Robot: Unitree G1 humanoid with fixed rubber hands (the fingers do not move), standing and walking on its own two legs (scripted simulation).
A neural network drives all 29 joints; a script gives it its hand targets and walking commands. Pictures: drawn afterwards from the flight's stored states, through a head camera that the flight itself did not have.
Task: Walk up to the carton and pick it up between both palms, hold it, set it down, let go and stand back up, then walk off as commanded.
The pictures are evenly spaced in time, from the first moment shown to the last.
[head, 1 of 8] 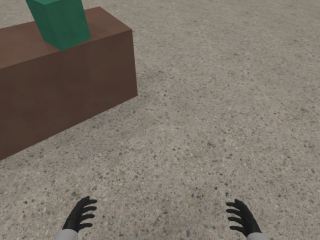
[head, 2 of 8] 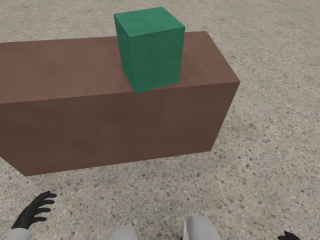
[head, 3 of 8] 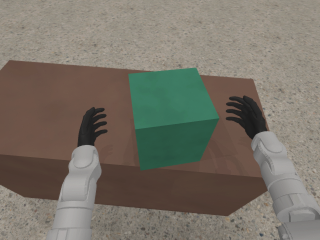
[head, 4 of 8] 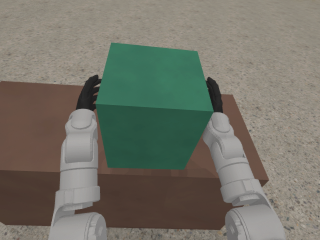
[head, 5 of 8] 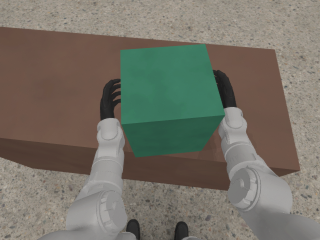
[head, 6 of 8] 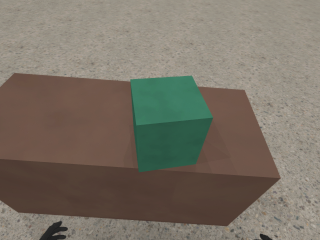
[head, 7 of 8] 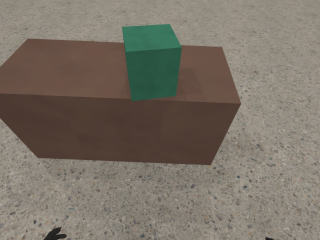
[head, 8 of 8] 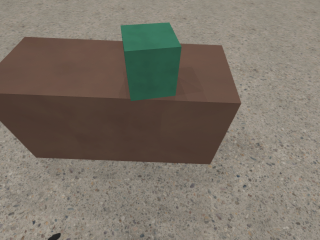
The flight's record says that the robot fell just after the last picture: no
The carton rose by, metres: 0.21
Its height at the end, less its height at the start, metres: +0.00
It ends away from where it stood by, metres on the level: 0.02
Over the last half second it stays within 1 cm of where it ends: yes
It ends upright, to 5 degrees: yes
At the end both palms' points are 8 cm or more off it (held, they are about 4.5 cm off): yes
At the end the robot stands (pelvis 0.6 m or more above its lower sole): yes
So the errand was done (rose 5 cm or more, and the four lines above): yes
